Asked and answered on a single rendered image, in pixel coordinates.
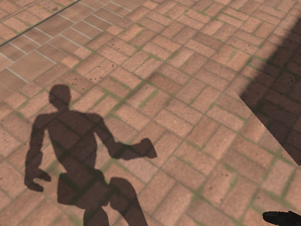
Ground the right robot hand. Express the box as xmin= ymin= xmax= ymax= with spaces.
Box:
xmin=262 ymin=211 xmax=301 ymax=226

